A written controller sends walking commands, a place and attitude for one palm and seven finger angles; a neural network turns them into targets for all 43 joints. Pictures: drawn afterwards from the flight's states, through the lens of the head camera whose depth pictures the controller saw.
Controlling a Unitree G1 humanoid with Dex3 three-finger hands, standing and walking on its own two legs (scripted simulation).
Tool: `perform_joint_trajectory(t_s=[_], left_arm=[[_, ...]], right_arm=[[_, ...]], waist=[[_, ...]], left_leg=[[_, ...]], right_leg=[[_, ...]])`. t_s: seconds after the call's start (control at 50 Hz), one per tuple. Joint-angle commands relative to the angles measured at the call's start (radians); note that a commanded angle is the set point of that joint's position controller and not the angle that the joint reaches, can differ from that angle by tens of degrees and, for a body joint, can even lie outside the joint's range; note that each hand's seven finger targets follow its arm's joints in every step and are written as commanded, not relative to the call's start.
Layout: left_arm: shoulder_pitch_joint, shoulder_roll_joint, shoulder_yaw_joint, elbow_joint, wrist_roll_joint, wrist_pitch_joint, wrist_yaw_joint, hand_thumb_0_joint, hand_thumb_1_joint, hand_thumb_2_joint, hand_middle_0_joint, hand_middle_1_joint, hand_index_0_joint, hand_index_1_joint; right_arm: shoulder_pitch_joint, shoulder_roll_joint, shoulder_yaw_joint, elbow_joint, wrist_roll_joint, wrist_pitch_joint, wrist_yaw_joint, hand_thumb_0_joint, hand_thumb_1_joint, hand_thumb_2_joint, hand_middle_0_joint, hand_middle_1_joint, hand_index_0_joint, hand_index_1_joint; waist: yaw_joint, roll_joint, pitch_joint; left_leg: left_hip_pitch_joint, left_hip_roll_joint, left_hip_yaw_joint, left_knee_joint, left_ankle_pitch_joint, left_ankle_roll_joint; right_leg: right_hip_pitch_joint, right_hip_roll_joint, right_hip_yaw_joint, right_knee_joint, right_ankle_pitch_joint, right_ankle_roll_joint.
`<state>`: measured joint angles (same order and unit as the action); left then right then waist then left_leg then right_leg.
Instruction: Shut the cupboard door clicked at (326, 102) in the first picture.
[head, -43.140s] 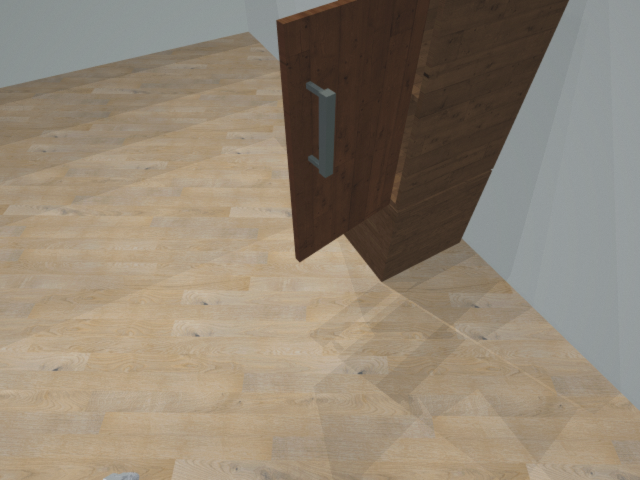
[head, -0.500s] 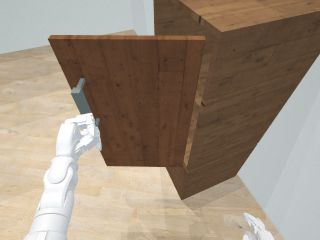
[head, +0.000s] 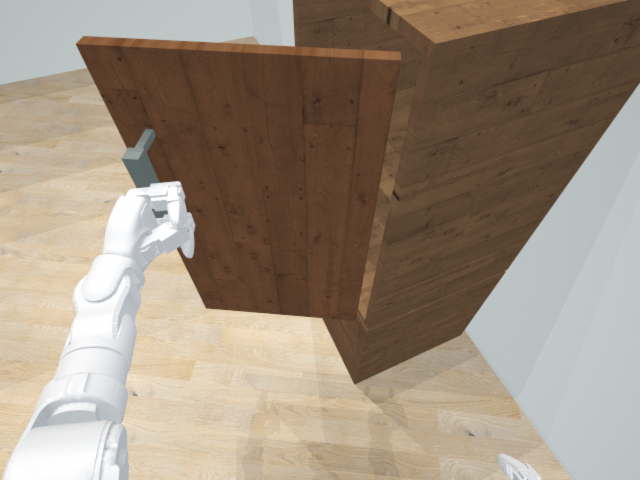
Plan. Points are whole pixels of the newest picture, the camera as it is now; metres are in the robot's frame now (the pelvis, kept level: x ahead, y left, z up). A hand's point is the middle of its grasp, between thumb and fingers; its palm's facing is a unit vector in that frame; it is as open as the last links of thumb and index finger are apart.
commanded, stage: push the door shut along its arc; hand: left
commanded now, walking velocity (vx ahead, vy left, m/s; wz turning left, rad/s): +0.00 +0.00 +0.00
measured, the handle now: (162, 193) +0.47 +0.23 +0.08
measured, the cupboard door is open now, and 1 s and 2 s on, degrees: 61 45 25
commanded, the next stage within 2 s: pull the fist back off the door in 1.40 s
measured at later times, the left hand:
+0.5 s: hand (208, 201) +0.45 +0.16 +0.09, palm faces -0.26 -0.97 -0.03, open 3.1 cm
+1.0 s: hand (239, 176) +0.50 +0.12 +0.09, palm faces -0.36 -0.93 -0.01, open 3.1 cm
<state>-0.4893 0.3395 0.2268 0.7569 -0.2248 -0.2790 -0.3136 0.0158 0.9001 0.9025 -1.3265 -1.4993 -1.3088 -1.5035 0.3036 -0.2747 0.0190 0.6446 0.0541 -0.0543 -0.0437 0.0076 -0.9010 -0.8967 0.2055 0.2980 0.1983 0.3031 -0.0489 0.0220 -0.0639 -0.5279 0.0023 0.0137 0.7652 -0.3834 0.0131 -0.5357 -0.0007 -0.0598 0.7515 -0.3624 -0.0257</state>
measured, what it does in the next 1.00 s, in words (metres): stands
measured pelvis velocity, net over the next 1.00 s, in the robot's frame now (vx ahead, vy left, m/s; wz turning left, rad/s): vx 0.00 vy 0.02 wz -0.02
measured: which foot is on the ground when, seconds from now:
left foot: down 0.00-1.00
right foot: down 0.00-1.00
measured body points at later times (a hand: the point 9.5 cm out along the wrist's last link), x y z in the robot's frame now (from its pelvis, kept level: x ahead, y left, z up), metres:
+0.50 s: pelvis -0.02 +0.02 -0.02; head +0.07 +0.03 +0.43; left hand +0.46 +0.21 +0.09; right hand +0.03 -0.25 -0.13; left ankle +0.00 +0.11 -0.71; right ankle +0.01 -0.10 -0.71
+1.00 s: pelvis +0.00 +0.02 -0.02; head +0.11 +0.02 +0.42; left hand +0.51 +0.18 +0.09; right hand -0.02 -0.25 -0.13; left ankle +0.00 +0.11 -0.71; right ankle +0.01 -0.10 -0.71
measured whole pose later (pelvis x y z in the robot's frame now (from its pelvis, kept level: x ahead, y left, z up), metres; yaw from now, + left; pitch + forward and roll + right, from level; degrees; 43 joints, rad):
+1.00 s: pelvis +0.00 +0.02 -0.02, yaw -1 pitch +17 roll -2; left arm -1.00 0.47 0.23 1.21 -0.14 -0.27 -0.46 0.02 0.84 0.90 -1.30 -1.50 -1.31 -1.50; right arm 0.42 -0.28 0.03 0.68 0.02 -0.01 -0.03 0.00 -0.90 -0.90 0.21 0.30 0.20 0.30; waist -0.18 0.04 -0.07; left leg -0.77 0.01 0.02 0.90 -0.43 0.04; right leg -0.76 0.01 -0.05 0.84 -0.38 -0.01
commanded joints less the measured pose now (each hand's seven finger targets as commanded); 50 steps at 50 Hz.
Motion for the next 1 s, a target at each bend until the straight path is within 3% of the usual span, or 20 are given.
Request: perform_joint_trajectory(t_s=[0.0,0.02,0.06,0.12,0.22,0.28,0.36,0.42,0.5,0.52,0.56,0.62,0.7,0.74,0.76,0.84,0.88,0.92,0.96,0.98], left_arm=[[-0.499,0.165,-0.009,-0.154,-0.008,-0.066,-0.031,0.000,0.900,0.900,-1.300,-1.500,-1.300,-1.500],[-0.524,0.148,-0.025,-0.130,-0.008,-0.067,-0.036,0.000,0.900,0.900,-1.300,-1.500,-1.300,-1.500],[-0.581,0.190,-0.005,-0.092,-0.004,-0.073,-0.041,0.000,0.900,0.900,-1.300,-1.500,-1.300,-1.500],[-0.668,0.152,-0.055,-0.012,0.006,-0.081,-0.059,0.000,0.900,0.900,-1.300,-1.500,-1.300,-1.500],[-0.752,0.136,-0.075,0.045,0.016,-0.094,-0.081,0.000,0.900,0.900,-1.300,-1.500,-1.300,-1.500],[-0.830,0.158,-0.068,0.100,0.017,-0.094,-0.096,0.000,0.900,0.900,-1.300,-1.500,-1.300,-1.500],[-0.900,0.210,-0.035,0.125,0.025,-0.100,-0.105,0.000,0.900,0.900,-1.300,-1.500,-1.300,-1.500],[-0.911,0.164,-0.068,0.151,0.031,-0.097,-0.113,0.000,0.900,0.900,-1.300,-1.500,-1.300,-1.500],[-0.976,0.230,-0.004,0.186,0.026,-0.087,-0.107,0.000,0.900,0.900,-1.300,-1.500,-1.300,-1.500],[-0.986,0.213,-0.018,0.189,0.028,-0.083,-0.102,0.000,0.900,0.900,-1.300,-1.500,-1.300,-1.500],[-1.010,0.309,0.055,0.180,0.042,-0.090,-0.093,0.000,0.900,0.900,-1.300,-1.500,-1.300,-1.500],[-0.999,0.324,0.074,0.204,0.065,-0.089,-0.072,0.000,0.900,0.900,-1.300,-1.500,-1.300,-1.500],[-0.966,0.401,0.135,0.203,0.086,-0.094,-0.074,0.000,0.900,0.900,-1.300,-1.500,-1.300,-1.500],[-0.987,0.317,0.074,0.193,0.072,-0.092,-0.091,0.000,0.900,0.900,-1.300,-1.500,-1.300,-1.500],[-0.994,0.353,0.098,0.171,0.075,-0.093,-0.100,0.000,0.900,0.900,-1.300,-1.500,-1.300,-1.500],[-1.012,0.307,0.057,0.166,0.054,-0.080,-0.136,0.000,0.900,0.900,-1.300,-1.500,-1.300,-1.500],[-1.062,0.291,0.024,0.197,0.058,-0.067,-0.146,0.000,0.900,0.900,-1.300,-1.500,-1.300,-1.500],[-1.072,0.289,0.021,0.228,0.055,-0.057,-0.150,0.000,0.900,0.900,-1.300,-1.500,-1.300,-1.500],[-1.146,0.282,0.005,0.212,0.049,-0.061,-0.158,0.000,0.900,0.900,-1.300,-1.500,-1.300,-1.500],[-1.141,0.264,-0.013,0.248,0.050,-0.053,-0.160,0.000,0.900,0.900,-1.300,-1.500,-1.300,-1.500]], right_arm=[[0.020,-0.137,-0.054,-0.108,0.004,-0.035,-0.015,0.000,-0.900,-0.900,0.200,0.300,0.200,0.300],[0.024,-0.137,-0.052,-0.103,0.002,-0.035,-0.015,0.000,-0.900,-0.900,0.200,0.300,0.200,0.300],[0.038,-0.146,-0.052,-0.092,0.002,-0.029,-0.017,0.000,-0.900,-0.900,0.200,0.300,0.200,0.300],[0.051,-0.148,-0.050,-0.078,0.001,-0.027,-0.018,0.000,-0.900,-0.900,0.200,0.300,0.200,0.300],[0.080,-0.156,-0.054,-0.059,-0.005,-0.031,-0.014,0.000,-0.900,-0.900,0.200,0.300,0.200,0.300],[0.095,-0.165,-0.052,-0.044,-0.008,-0.028,-0.014,0.000,-0.900,-0.900,0.200,0.300,0.200,0.300],[0.116,-0.176,-0.050,-0.038,-0.012,-0.031,-0.016,0.000,-0.900,-0.900,0.200,0.300,0.200,0.300],[0.129,-0.173,-0.052,-0.033,-0.018,-0.037,-0.009,0.000,-0.900,-0.900,0.200,0.300,0.200,0.300],[0.160,-0.185,-0.051,-0.027,-0.021,-0.033,-0.012,0.000,-0.900,-0.900,0.200,0.300,0.200,0.300],[0.159,-0.179,-0.049,-0.029,-0.023,-0.035,-0.010,0.000,-0.900,-0.900,0.200,0.300,0.200,0.300],[0.179,-0.189,-0.049,-0.032,-0.028,-0.032,-0.012,0.000,-0.900,-0.900,0.200,0.300,0.200,0.300],[0.198,-0.181,-0.048,-0.038,-0.036,-0.026,-0.003,0.000,-0.900,-0.900,0.200,0.300,0.200,0.300],[0.229,-0.185,-0.054,-0.058,-0.039,-0.006,0.003,0.000,-0.900,-0.900,0.200,0.300,0.200,0.300],[0.232,-0.174,-0.056,-0.060,-0.038,0.002,0.004,0.000,-0.900,-0.900,0.200,0.300,0.200,0.300],[0.237,-0.183,-0.060,-0.055,-0.041,0.006,0.005,0.000,-0.900,-0.900,0.200,0.300,0.200,0.300],[0.242,-0.180,-0.062,-0.052,-0.037,0.018,-0.001,0.000,-0.900,-0.900,0.200,0.300,0.200,0.300],[0.243,-0.183,-0.060,-0.028,-0.037,0.021,-0.005,0.000,-0.900,-0.900,0.200,0.300,0.200,0.300],[0.245,-0.186,-0.058,-0.024,-0.037,0.018,-0.007,0.000,-0.900,-0.900,0.200,0.300,0.200,0.300],[0.247,-0.189,-0.057,-0.011,-0.039,0.011,-0.014,0.000,-0.900,-0.900,0.200,0.300,0.200,0.300],[0.242,-0.186,-0.055,-0.004,-0.040,0.008,-0.015,0.000,-0.900,-0.900,0.200,0.300,0.200,0.300]], waist=[[-0.062,-0.010,-0.284],[-0.066,0.002,-0.278],[-0.078,-0.011,-0.281],[-0.101,0.004,-0.261],[-0.118,0.044,-0.335],[-0.139,0.013,-0.319],[-0.143,0.054,-0.350],[-0.148,0.076,-0.366],[-0.153,0.047,-0.388],[-0.156,0.055,-0.381],[-0.145,0.078,-0.426],[-0.143,0.069,-0.444],[-0.134,0.043,-0.499],[-0.149,0.065,-0.500],[-0.144,0.073,-0.517],[-0.157,0.081,-0.503],[-0.185,0.079,-0.439],[-0.192,0.053,-0.407],[-0.208,0.091,-0.432],[-0.213,0.092,-0.407]], left_leg=[[0.114,-0.014,-0.019,-0.073,0.219,0.015],[0.118,-0.014,-0.026,-0.074,0.210,0.014],[0.107,-0.013,-0.030,-0.068,0.192,0.018],[0.096,-0.012,-0.039,-0.064,0.146,0.018],[0.147,-0.008,-0.059,-0.043,0.169,0.014],[0.109,-0.006,-0.067,-0.033,0.140,0.017],[0.125,0.000,-0.083,-0.024,0.148,0.014],[0.152,0.002,-0.092,-0.013,0.166,0.009],[0.133,0.007,-0.105,-0.008,0.181,0.009],[0.128,0.005,-0.102,-0.006,0.180,0.011],[0.140,0.009,-0.107,0.002,0.225,0.007],[0.125,0.010,-0.103,0.017,0.266,0.008],[0.095,0.010,-0.080,0.038,0.346,0.013],[0.128,0.008,-0.074,0.049,0.384,0.016],[0.146,0.012,-0.078,0.052,0.394,0.012],[0.171,0.010,-0.071,0.058,0.420,0.018],[0.154,0.012,-0.077,0.057,0.376,0.017],[0.127,0.009,-0.078,0.052,0.328,0.021],[0.157,0.007,-0.084,0.060,0.337,0.021],[0.144,0.005,-0.082,0.065,0.321,0.022]], right_leg=[[0.106,0.002,0.054,-0.094,0.282,0.010],[0.083,0.005,0.048,-0.091,0.259,0.006],[0.075,0.004,0.053,-0.092,0.238,0.007],[0.010,0.008,0.046,-0.087,0.174,0.005],[-0.051,0.013,0.034,-0.061,0.165,-0.002],[-0.079,0.015,0.035,-0.056,0.135,0.000],[-0.126,0.018,0.029,-0.035,0.120,-0.007],[-0.167,0.021,0.019,-0.025,0.115,-0.009],[-0.175,0.024,0.017,-0.011,0.121,-0.010],[-0.176,0.024,0.016,-0.012,0.119,-0.009],[-0.167,0.025,0.018,0.004,0.145,-0.011],[-0.152,0.027,0.019,0.012,0.175,-0.007],[-0.078,0.032,0.033,0.025,0.279,-0.001],[-0.098,0.037,0.026,0.023,0.302,-0.001],[-0.101,0.038,0.028,0.021,0.311,0.000],[-0.110,0.044,0.022,0.012,0.333,-0.003],[-0.157,0.047,0.019,0.001,0.299,0.000],[-0.164,0.047,0.020,-0.008,0.269,-0.001],[-0.192,0.047,0.019,-0.001,0.265,-0.002],[-0.207,0.047,0.019,-0.007,0.248,-0.003]])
